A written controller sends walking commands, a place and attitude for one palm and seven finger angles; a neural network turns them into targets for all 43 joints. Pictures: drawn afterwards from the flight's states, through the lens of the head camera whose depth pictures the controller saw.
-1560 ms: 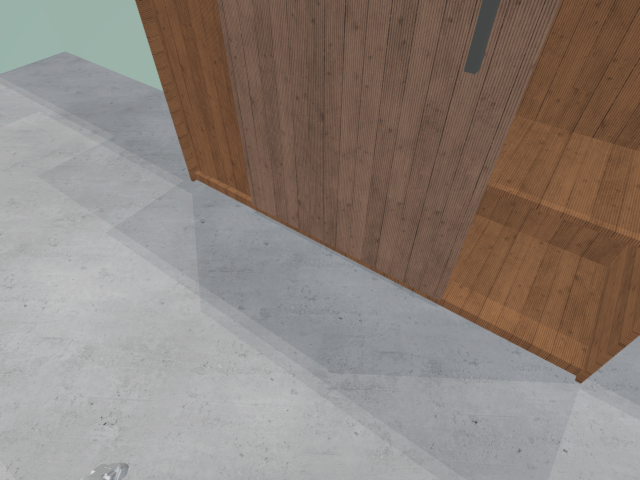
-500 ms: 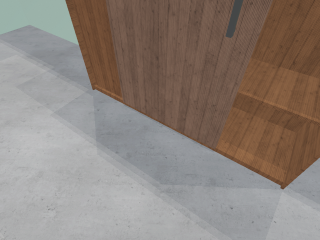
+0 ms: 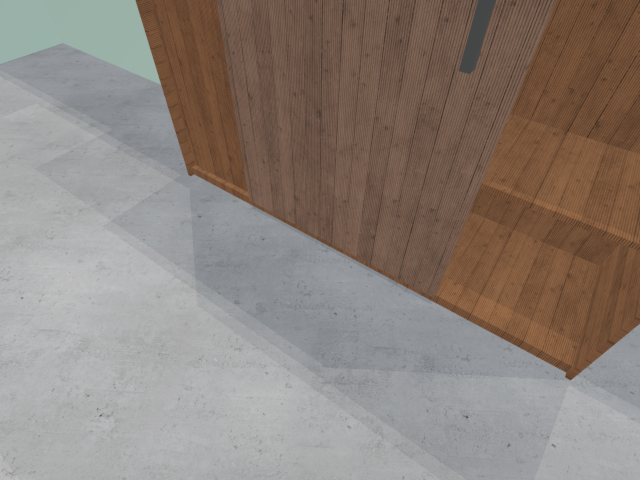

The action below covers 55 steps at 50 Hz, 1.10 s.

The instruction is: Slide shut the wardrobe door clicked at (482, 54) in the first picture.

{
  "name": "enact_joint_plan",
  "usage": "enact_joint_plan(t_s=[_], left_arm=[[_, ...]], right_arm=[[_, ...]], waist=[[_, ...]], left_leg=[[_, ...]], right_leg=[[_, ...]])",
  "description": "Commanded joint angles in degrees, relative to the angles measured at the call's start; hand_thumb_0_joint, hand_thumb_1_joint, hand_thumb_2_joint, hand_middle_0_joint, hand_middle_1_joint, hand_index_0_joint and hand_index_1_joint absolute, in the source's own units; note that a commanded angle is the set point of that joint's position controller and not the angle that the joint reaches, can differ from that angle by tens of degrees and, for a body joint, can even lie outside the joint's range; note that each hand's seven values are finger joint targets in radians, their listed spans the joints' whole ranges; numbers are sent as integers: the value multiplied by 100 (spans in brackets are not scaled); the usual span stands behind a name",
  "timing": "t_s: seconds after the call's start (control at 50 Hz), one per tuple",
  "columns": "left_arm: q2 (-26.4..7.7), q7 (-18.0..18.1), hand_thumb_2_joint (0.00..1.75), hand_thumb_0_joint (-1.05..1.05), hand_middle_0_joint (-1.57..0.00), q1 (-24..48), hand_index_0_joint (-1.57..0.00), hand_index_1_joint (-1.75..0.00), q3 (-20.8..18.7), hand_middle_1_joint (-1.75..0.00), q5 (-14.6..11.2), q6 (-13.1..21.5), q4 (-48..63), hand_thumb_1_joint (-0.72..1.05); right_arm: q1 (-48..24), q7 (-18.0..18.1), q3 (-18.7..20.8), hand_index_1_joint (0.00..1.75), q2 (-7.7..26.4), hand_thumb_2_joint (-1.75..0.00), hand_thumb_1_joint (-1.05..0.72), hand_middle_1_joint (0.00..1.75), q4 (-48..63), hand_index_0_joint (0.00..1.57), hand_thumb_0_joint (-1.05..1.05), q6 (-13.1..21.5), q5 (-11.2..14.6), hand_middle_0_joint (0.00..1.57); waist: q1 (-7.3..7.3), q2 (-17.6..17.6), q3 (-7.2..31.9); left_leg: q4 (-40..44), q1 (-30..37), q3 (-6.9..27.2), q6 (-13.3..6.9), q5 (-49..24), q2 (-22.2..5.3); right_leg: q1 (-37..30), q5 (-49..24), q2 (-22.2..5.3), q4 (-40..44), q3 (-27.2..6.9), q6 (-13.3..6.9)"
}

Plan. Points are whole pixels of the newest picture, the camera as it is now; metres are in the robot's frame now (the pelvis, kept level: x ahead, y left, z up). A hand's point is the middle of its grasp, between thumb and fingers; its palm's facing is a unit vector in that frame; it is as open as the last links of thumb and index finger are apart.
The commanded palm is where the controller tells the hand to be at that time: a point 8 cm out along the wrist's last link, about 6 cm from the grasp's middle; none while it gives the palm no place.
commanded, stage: turn to face it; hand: left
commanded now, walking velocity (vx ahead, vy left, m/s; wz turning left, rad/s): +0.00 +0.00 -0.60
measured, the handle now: out of the picture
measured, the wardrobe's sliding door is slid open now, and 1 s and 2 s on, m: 0.48 0.48 0.48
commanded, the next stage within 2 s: take the last steps up to it in 0.86 s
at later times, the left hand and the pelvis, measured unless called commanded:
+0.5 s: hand out of the picture +0.07 +0.19 -0.19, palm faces -0.18 -0.96 -0.21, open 7.4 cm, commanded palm none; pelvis -0.02 +0.01 -0.02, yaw -11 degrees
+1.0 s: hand out of the picture +0.13 +0.14 -0.16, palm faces -0.44 -0.86 -0.27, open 7.4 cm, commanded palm none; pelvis -0.05 +0.01 -0.02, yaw -28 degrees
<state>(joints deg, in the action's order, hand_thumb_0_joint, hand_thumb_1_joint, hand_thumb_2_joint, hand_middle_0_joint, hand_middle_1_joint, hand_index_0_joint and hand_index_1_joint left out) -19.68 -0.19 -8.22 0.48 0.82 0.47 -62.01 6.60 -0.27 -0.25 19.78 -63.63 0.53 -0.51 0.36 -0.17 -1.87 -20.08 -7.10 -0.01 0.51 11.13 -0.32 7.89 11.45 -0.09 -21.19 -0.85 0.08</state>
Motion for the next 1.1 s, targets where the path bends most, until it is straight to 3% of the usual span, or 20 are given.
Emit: enact_joint_plan(t_s=[0.0, 0.06, 0.26, 0.34, 0.38, 0.42, 0.48, 0.5, 0.52, 0.54, 0.58, 0.64, 0.74, 0.84, 0.86, 0.88, 0.9, 0.92, 0.98, 1.08], left_arm=[[-1213, 74, 90, 0, -20, 266, -20, -30, -280, -30, -11, 102, 409, 90], [-598, 104, 90, 0, -20, -81, -20, -30, -219, -30, -9, -87, 442, 90], [-494, 3, 90, 0, -20, -429, -20, -30, -435, -30, 60, -263, 1151, 90], [-689, 42, 90, 0, -20, -523, -20, -30, -544, -30, 87, -238, 1283, 90], [-750, 110, 90, 0, -20, -648, -20, -30, -622, -30, 73, -228, 1302, 90], [-687, 154, 90, 0, -20, -506, -20, -30, -672, -30, 70, -224, 1349, 90], [-531, 149, 90, 0, -20, -162, -20, -30, -668, -30, 33, -248, 1463, 90], [-323, 115, 90, 0, -20, -52, -20, -30, -634, -30, 1, -270, 1568, 90], [40, 27, 90, 0, -20, -5, -20, -30, -573, -30, -21, -274, 1676, 90], [-39, 36, 90, 0, -20, -19, -20, -30, -632, -30, 37, -308, 1628, 90], [-72, -62, 90, 0, -20, -164, -20, -30, -720, -30, 91, -351, 1463, 90], [258, -139, 90, 0, -20, -170, -20, -30, -623, -30, 63, -381, 1431, 90], [398, -134, 90, 0, -20, 129, -20, -30, -517, -30, 55, -337, 1508, 90], [239, -64, 90, 0, -20, -485, -20, -30, -534, -30, 53, -197, 1314, 90], [-144, -7, 90, 0, -20, -759, -20, -30, -586, -30, 77, -119, 1193, 90], [-680, 87, 90, 0, -20, -972, -20, -30, -692, -30, 104, -60, 1117, 90], [-686, 124, 90, 0, -20, -1276, -20, -30, -678, -30, 32, -96, 1067, 90], [-578, 173, 90, 0, -20, -1092, -20, -30, -707, -30, 54, -81, 1035, 90], [-210, 166, 90, 0, -20, -492, -20, -30, -579, -30, 56, -71, 1161, 90], [-249, 105, 90, 0, -20, -584, -20, -30, -577, -30, 101, 41, 978, 90]], right_arm=[[-218, 127, 268, 30, 1182, -90, -90, 30, 376, 20, 0, 151, 5, 20], [181, 159, 195, 30, 494, -90, -90, 30, 417, 20, 0, 35, -8, 20], [180, 199, 486, 30, 475, -90, -90, 30, 1172, 20, 0, -108, -17, 20], [264, 182, 497, 30, 112, -90, -90, 30, 1326, 20, 0, -119, 12, 20], [177, 199, 475, 30, 24, -90, -90, 30, 1380, 20, 0, -86, 28, 20], [339, 224, 479, 30, -16, -90, -90, 30, 1394, 20, 0, -33, 69, 20], [926, 271, 479, 30, -89, -90, -90, 30, 1237, 20, 0, 27, 91, 20], [1116, 299, 520, 30, 108, -90, -90, 30, 1200, 20, 0, 60, 50, 20], [1032, 287, 606, 30, 536, -90, -90, 30, 1312, 20, 0, 64, -10, 20], [751, 262, 598, 30, 528, -90, -90, 30, 1367, 20, 0, 47, -25, 20], [338, 290, 501, 30, 217, -90, -90, 30, 1504, 20, 0, 75, -72, 20], [489, 286, 479, 30, 123, -90, -90, 30, 1404, 20, 0, 95, -100, 20], [1124, 255, 571, 30, 281, -90, -90, 30, 1121, 20, 0, 57, -109, 20], [1004, 170, 602, 30, 338, -90, -90, 30, 1061, 20, 0, -19, -72, 20], [1059, 136, 565, 30, 126, -90, -90, 30, 1104, 20, 0, -31, -26, 20], [885, 117, 433, 30, -358, -90, -90, 30, 1333, 20, 0, -42, -16, 20], [417, 193, 415, 30, -305, -90, -90, 30, 1464, 20, 0, -134, -27, 20], [420, 220, 402, 30, -325, -90, -90, 30, 1420, 20, 0, -163, -28, 20], [748, 149, 404, 30, -312, -90, -90, 30, 1038, 20, 0, -191, -79, 20], [856, -19, 416, 30, -403, -90, -90, 30, 969, 20, 0, -105, -117, 20]], waist=[[-50, 63, 328], [-83, 91, 324], [-19, -26, 273], [-9, 962, 442], [158, 1325, 450], [40, 1126, 732], [-276, 792, 1034], [-384, 97, 990], [-347, -1409, 757], [-251, -1682, 440], [22, -527, -13], [-34, -778, -47], [-320, -1098, 246], [7, -806, 504], [108, -25, 686], [198, 1562, 655], [466, 1235, 656], [305, 1714, 737], [2, 849, 441], [34, 884, -267]], left_leg=[[177, 177, 464, -167, -798, -672], [-171, 126, 151, -57, -799, -714], [-815, -506, 3, -189, 642, -998], [-2025, -1005, -452, 57, 1320, -339], [-2619, -1648, -195, 145, 1715, -139], [-2482, -1663, 62, 137, 1766, -220], [-875, -219, 32, 80, 746, -181], [-294, 527, 543, -150, 642, -721], [392, 676, 1733, -593, 173, -1918], [681, -11, 1955, -903, 35, -2606], [558, -787, 1169, -1018, 46, -2124], [218, -329, 199, -893, -1040, -1703], [-207, 446, -159, -920, -2485, -1836], [-1129, -111, -635, -398, -2113, -1679], [-1957, -883, -949, -43, -1117, -1402], [-2958, -2465, -1181, 265, 1897, -649], [-3593, -2462, -393, 229, 2491, -589], [-3937, -2621, -210, 236, 2328, -565], [-4143, -2280, -190, 302, 1423, -555], [-2903, -1782, -437, 211, 1232, -492]], right_leg=[[134, -956, -641, 285, -647, -212], [398, -1336, -605, -96, -757, -157], [1430, -599, -274, -1028, -1186, -222], [1345, -440, -913, -224, -2506, -652], [689, -1343, -1226, 15, -3113, -1041], [295, -2277, -1217, -352, -3003, -1122], [1049, -2044, -770, -817, -2560, -692], [1945, -1155, -228, -1320, -1990, -370], [2726, 639, 552, -2523, -864, 30], [2777, 1825, 335, -3778, -404, 231], [2547, 1379, 41, -4828, -415, 280], [2486, 1251, -108, -4145, 12, 329], [1924, 1449, -123, -2566, 469, 261], [358, -1, -45, -412, 627, 44], [-559, -1183, -714, -38, -93, -169], [-1262, -3220, -2039, -18, -1700, -744], [-800, -3830, -2215, -141, -1678, -1202], [-801, -3713, -1956, -167, -1693, -1275], [-67, -1567, -1469, 166, -1137, -1095], [917, 1871, -1456, 1046, -1449, -1063]])
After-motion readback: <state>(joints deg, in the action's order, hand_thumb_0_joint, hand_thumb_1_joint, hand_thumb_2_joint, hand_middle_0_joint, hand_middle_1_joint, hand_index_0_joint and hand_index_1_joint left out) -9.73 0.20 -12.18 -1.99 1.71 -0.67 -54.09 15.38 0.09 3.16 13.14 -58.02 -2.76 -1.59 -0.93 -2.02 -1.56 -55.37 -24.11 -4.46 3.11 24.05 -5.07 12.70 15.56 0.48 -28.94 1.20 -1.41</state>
